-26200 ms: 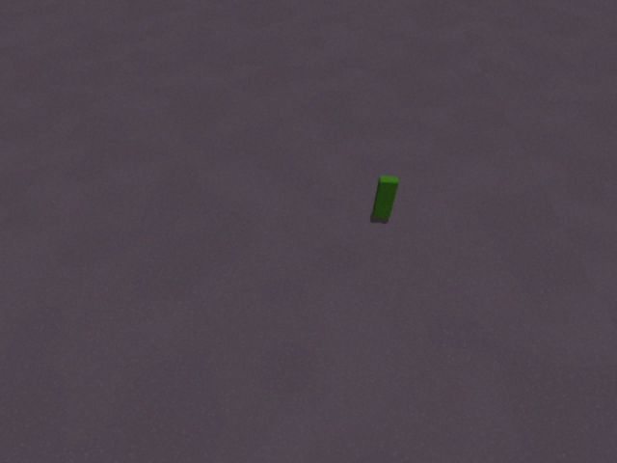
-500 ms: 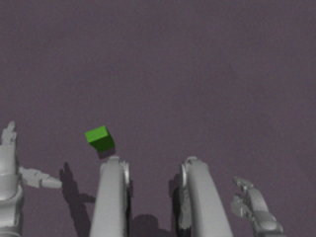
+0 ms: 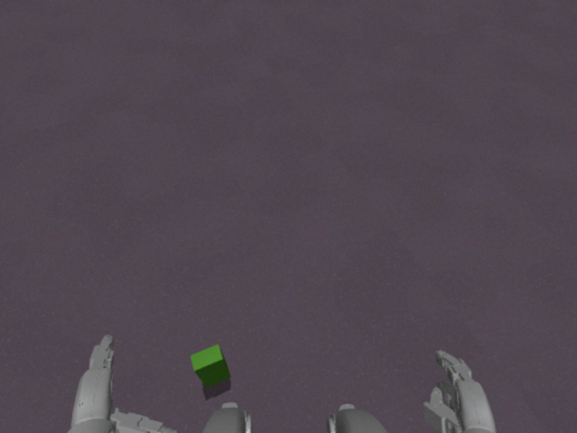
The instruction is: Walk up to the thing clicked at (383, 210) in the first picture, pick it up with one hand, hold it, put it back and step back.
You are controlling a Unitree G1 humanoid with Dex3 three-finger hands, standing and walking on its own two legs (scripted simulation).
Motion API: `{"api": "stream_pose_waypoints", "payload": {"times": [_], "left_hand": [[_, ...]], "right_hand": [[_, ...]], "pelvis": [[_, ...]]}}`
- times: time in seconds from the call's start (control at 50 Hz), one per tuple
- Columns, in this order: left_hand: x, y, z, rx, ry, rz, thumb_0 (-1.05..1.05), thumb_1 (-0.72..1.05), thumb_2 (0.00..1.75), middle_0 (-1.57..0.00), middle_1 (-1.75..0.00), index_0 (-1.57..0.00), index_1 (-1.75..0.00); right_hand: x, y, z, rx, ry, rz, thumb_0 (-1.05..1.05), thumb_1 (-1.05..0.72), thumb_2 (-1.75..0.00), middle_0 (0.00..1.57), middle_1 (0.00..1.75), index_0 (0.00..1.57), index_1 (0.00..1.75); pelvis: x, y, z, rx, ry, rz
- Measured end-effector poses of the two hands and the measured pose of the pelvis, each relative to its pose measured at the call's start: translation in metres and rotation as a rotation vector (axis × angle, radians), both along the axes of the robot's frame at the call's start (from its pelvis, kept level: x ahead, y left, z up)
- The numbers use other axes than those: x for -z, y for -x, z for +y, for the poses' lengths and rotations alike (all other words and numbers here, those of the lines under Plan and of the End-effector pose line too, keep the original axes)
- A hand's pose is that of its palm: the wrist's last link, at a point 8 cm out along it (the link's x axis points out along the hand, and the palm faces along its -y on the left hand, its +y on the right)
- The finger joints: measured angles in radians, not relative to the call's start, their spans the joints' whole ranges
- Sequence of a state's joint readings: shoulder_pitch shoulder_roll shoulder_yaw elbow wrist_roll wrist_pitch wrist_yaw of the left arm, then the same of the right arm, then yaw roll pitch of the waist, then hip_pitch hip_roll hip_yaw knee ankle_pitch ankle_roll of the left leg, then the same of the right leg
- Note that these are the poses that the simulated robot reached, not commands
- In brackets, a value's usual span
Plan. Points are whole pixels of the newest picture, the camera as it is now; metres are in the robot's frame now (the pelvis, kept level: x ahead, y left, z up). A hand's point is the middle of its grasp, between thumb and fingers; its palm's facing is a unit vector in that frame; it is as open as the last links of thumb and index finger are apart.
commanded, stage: home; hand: left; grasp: from the side
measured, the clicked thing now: (212, 367) +0.35 +0.19 -0.58
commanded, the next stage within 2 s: stand in 1.94 s
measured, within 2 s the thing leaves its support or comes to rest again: neither
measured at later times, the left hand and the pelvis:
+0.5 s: hand (147, 417) +0.17 +0.18 -0.03, palm faces +0.12 -0.95 -0.29, open 17.6 cm; pelvis +0.00 +0.00 +0.03, yaw +1 degrees
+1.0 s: hand (149, 419) +0.16 +0.18 -0.03, palm faces +0.11 -0.95 -0.28, open 17.7 cm; pelvis +0.00 +0.00 +0.03, yaw +0 degrees
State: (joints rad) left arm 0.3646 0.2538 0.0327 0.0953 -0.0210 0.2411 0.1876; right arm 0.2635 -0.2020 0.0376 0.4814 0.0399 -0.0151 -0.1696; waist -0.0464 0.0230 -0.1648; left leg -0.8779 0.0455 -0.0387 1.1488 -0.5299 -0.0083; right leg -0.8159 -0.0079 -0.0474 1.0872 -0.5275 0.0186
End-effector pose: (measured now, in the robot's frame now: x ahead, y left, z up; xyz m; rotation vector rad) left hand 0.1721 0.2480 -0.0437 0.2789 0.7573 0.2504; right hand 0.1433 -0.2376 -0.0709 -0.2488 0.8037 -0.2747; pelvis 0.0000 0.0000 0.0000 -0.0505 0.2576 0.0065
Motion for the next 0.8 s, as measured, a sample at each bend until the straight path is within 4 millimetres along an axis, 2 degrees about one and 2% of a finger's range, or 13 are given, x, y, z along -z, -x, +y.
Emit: {"api": "stream_pose_waypoints", "payload": {"times": [0.1, 0.2, 0.38, 0.8], "left_hand": [[-0.031, 0.005, -0.013, 0.023, 0.019, -0.037, -0.01, -0.58, 0.03, -0.05, -0.05, -0.06, -0.05], [-0.046, 0.011, -0.019, 0.028, 0.037, -0.056, -0.01, -0.59, 0.03, -0.05, -0.05, -0.05, -0.05], [-0.043, 0.026, -0.020, 0.009, 0.050, -0.027, -0.01, -0.58, 0.03, -0.05, -0.05, -0.06, -0.05], [-0.045, 0.030, -0.027, 0.023, 0.055, -0.029, -0.01, -0.59, 0.02, -0.05, -0.05, -0.05, -0.05]], "right_hand": [[-0.019, -0.006, 0.005, 0.005, -0.010, -0.056, 0.01, -0.90, -0.90, 0.21, 0.30, 0.21, 0.30], [-0.031, -0.015, 0.007, -0.011, -0.015, -0.104, 0.01, -0.90, -0.90, 0.21, 0.30, 0.21, 0.30], [-0.042, -0.020, 0.004, -0.057, 0.004, -0.142, 0.01, -0.90, -0.90, 0.21, 0.30, 0.21, 0.30], [-0.037, 0.001, -0.004, -0.044, -0.002, -0.115, 0.01, -0.90, -0.89, 0.21, 0.30, 0.21, 0.30]], "pelvis": [[-0.016, -0.009, 0.002, -0.001, -0.003, -0.050], [-0.023, -0.012, 0.002, -0.002, -0.006, -0.086], [-0.027, -0.005, -0.001, -0.009, -0.012, -0.117], [-0.031, 0.003, -0.006, -0.005, -0.017, -0.136]]}}
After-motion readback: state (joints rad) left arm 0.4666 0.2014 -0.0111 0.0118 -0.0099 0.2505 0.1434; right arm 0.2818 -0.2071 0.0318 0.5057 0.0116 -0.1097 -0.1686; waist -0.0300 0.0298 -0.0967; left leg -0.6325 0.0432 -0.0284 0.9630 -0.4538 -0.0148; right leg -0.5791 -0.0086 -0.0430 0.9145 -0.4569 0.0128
